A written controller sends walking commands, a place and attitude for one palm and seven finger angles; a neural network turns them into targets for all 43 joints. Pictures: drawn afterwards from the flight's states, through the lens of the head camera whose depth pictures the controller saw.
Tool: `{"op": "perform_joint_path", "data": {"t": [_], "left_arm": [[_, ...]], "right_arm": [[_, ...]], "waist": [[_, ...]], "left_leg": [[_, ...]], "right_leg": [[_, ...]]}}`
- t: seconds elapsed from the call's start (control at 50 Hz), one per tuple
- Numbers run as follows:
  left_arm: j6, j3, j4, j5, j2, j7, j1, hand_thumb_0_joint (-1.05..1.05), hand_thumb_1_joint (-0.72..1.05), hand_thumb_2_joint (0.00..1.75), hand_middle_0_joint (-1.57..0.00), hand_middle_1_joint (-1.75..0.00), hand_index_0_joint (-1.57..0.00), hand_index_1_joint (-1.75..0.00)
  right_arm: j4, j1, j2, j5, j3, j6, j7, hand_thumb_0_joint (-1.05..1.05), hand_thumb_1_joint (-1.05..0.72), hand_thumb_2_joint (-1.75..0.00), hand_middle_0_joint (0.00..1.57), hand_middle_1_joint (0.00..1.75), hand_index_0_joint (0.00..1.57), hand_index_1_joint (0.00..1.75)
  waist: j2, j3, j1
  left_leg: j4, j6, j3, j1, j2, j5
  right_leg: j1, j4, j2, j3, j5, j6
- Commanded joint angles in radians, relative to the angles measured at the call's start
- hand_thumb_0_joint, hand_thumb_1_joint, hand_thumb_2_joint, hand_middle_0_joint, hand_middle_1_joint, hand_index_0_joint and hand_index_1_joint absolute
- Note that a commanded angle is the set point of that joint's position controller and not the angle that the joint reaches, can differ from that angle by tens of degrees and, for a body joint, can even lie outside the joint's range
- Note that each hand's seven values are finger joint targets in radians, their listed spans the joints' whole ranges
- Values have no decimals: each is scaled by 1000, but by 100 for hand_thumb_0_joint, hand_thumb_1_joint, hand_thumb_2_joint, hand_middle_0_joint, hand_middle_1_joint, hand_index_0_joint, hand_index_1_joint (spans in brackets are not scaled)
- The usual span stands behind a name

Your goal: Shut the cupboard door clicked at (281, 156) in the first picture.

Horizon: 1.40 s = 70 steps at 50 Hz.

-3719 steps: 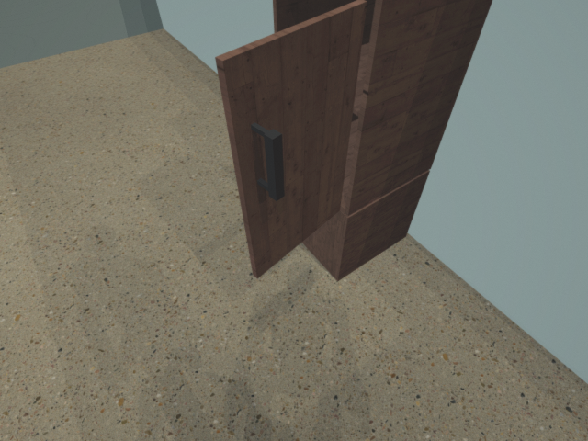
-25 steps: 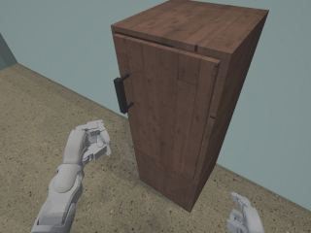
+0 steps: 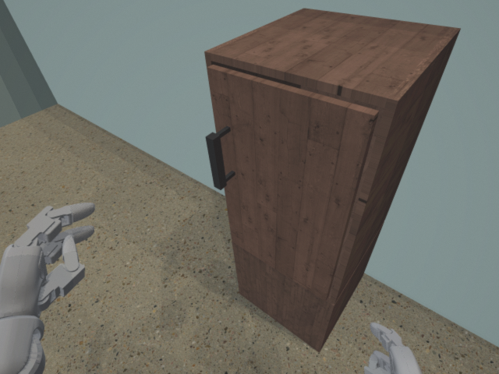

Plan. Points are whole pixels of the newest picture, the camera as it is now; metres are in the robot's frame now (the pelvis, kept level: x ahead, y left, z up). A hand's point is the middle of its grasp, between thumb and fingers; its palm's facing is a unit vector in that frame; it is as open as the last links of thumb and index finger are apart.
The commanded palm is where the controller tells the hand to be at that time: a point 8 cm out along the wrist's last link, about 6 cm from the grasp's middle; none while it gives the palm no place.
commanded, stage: draw the hand back to the body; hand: left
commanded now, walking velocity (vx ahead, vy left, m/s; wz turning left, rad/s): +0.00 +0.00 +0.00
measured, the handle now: (222, 158) +0.57 +0.14 +0.04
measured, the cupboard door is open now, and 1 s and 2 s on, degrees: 0 0 0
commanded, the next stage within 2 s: step back with the hand held close in 0.44 s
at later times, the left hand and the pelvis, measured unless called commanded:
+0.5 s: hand (62, 275) +0.18 +0.26 +0.15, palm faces +0.43 -0.81 -0.39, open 7.4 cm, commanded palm +0.14 +0.30 +0.17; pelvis +0.00 +0.00 +0.00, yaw +0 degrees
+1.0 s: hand (52, 273) +0.19 +0.27 +0.15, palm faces +0.33 -0.80 -0.49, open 7.4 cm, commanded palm +0.13 +0.31 +0.17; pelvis -0.02 +0.02 -0.01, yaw -2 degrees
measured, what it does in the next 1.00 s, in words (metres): stands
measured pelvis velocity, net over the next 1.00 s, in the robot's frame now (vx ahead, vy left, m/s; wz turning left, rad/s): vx -0.02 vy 0.02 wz -0.04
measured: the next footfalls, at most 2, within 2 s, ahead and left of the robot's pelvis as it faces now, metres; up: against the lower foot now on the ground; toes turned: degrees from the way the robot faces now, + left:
right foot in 1.92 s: -0.25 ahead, -0.10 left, +0.00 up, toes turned -3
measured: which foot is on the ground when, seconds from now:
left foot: down 0.00-1.00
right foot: down 0.00-1.00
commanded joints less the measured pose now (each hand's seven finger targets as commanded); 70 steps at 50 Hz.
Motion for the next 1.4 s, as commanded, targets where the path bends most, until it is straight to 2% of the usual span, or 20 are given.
{"op": "perform_joint_path", "data": {"t": [0.0, 0.04, 0.1, 0.22, 0.3, 0.36, 0.5, 0.54, 0.56, 0.58, 0.66, 0.7, 0.78, 0.84, 0.96, 1.02, 1.1, 1.18, 1.32, 1.38], "left_arm": [[-84, 209, -253, -8, 233, 24, -51, 0, 90, 90, -25, -36, -25, -36], [-90, 233, -261, -13, 237, 28, -18, 0, 90, 90, -20, -30, -20, -30], [-87, 154, -221, -5, 167, 22, -53, 0, 90, 90, -20, -30, -20, -30], [-95, 170, -236, -3, 197, 34, -83, 0, 90, 90, -20, -30, -20, -30], [-99, 208, -246, -2, 229, 36, -68, 0, 90, 90, -20, -30, -20, -30], [-99, 198, -260, -3, 213, 35, -70, 0, 90, 90, -20, -30, -20, -30], [-91, 197, -217, -10, 199, 24, -34, 0, 90, 90, -20, -30, -20, -30], [-92, 187, -230, -9, 194, 24, -51, 0, 90, 90, -20, -30, -20, -30], [-132, 301, -307, 6, 321, 38, -174, 0, 90, 90, -20, -30, -20, -30], [-141, 249, -228, 3, 252, 35, -81, 0, 90, 90, -20, -30, -20, -30], [-156, 211, -212, 10, 216, 35, 4, 0, 90, 90, -20, -30, -20, -30], [-156, 222, -231, 10, 235, 40, 12, 0, 90, 90, -20, -30, -20, -30], [-147, 257, -243, 4, 267, 48, 54, 0, 90, 90, -20, -30, -20, -30], [-149, 276, -281, 1, 283, 55, 83, 0, 90, 90, -20, -30, -20, -30], [-157, 282, -301, 1, 283, 67, 118, 0, 90, 90, -20, -30, -20, -30], [-169, 282, -307, 6, 277, 71, 118, 0, 90, 90, -20, -30, -20, -30], [-195, 306, -316, 25, 288, 77, 71, 0, 90, 90, -20, -30, -20, -30], [-214, 289, -320, 43, 253, 78, 48, 0, 90, 90, -20, -30, -20, -30], [-233, 291, -361, 57, 245, 75, 6, 0, 90, 90, -20, -30, -20, -30], [-239, 297, -356, 59, 246, 78, 10, 0, 90, 90, -20, -30, -20, -30]], "right_arm": [[-162, -158, -107, 1, -47, -79, -7, 0, -90, -90, 20, 30, 20, 30], [-160, -151, -103, 4, -49, -83, -9, 0, -90, -90, 20, 30, 20, 30], [-150, -147, -114, 3, -55, -93, -10, 0, -90, -90, 20, 30, 20, 30], [-148, -148, -114, -1, -56, -109, -20, 0, -90, -90, 20, 30, 20, 30], [-140, -152, -111, -4, -52, -114, -19, 0, -90, -90, 20, 30, 20, 30], [-142, -152, -102, -4, -47, -116, -17, 0, -90, -90, 20, 30, 20, 30], [-145, -149, -108, -5, -53, -108, -15, 0, -90, -90, 20, 30, 20, 30], [-148, -153, -106, -4, -52, -105, -14, 0, -90, -90, 20, 30, 20, 30], [-183, -140, -131, 10, -62, -91, -14, 0, -90, -90, 20, 30, 20, 30], [-158, -140, -122, -2, -60, -82, -19, 0, -90, -90, 20, 30, 20, 30], [-168, -125, -129, 0, -76, -52, -20, 0, -90, -90, 20, 30, 20, 30], [-176, -128, -135, 1, -81, -40, -26, 0, -90, -90, 20, 30, 20, 30], [-203, -124, -133, 6, -85, -6, -32, 0, -90, -90, 20, 30, 20, 30], [-221, -120, -134, 9, -88, 10, -34, 0, -90, -90, 20, 30, 20, 30], [-234, -108, -139, 7, -88, 10, -35, 0, -90, -90, 20, 30, 20, 30], [-233, -102, -142, 6, -87, 0, -38, 0, -90, -90, 20, 30, 20, 30], [-233, -96, -158, 3, -93, -24, -42, 0, -90, -90, 20, 30, 20, 30], [-227, -76, -156, -1, -94, -50, -41, 0, -90, -90, 20, 30, 20, 30], [-209, -62, -151, -10, -95, -79, -32, 0, -90, -90, 20, 30, 20, 30], [-202, -59, -146, -13, -99, -79, -25, 0, -90, -90, 20, 30, 20, 30]], "waist": [[-14, -62, 8], [-9, -62, 9], [-41, -2, -12], [-49, -46, -1], [-24, -37, 8], [30, -31, 7], [-33, -22, 7], [-21, -22, 4], [2, 5, -24], [-34, -7, -33], [-35, -95, -38], [-21, -129, -38], [-86, -166, -38], [-57, -190, -39], [-10, -146, -41], [-9, -117, -44], [27, -75, -46], [34, -49, -51], [21, -52, -52], [-8, -33, -56]], "left_leg": [[-41, -23, -61, 76, 69, 205], [-41, -25, -58, 71, 69, 196], [-44, -19, -60, 71, 70, 158], [-50, -11, -62, 74, 63, 119], [-42, -15, -58, 61, 60, 138], [-47, -22, -56, 65, 61, 151], [-46, -16, -50, 68, 65, 160], [-50, -17, -49, 66, 64, 148], [12, 9, -79, 15, 84, 70], [35, 10, -90, 21, 80, 67], [49, 1, -80, 35, 99, 195], [49, 0, -79, 44, 111, 292], [51, -1, -82, 21, 129, 388], [50, -4, -86, -14, 137, 409], [4, 4, -125, -129, 161, 252], [-37, 17, -153, -218, 174, 96], [-128, 45, -209, -408, 199, -269], [-179, 64, -260, -545, 229, -457], [-158, 55, -259, -589, 229, -530], [-78, 50, -225, -595, 201, -514]], "right_leg": [[-88, -65, -35, 13, 213, 11], [-87, -60, -39, 12, 205, 11], [-139, -77, -37, 13, 164, 16], [-112, -72, -45, 20, 130, 16], [-102, -82, -44, 27, 152, 11], [-98, -74, -44, 22, 164, 9], [-104, -89, -42, 26, 174, 14], [-105, -86, -44, 27, 160, 14], [-190, -132, -102, 144, 186, 26], [-206, -134, -127, 152, 195, 18], [-183, -54, -137, 127, 349, 27], [-167, -14, -130, 108, 421, 36], [-143, 42, -114, 99, 495, 43], [-115, 79, -113, 102, 500, 36], [-129, 99, -96, 112, 311, 31], [-114, 108, -84, 113, 215, 32], [-39, 156, -55, 111, 92, 36], [18, 234, -33, 95, 44, 38], [6, 276, -31, 95, -35, 24], [-58, 237, -62, 168, -63, -1]]}}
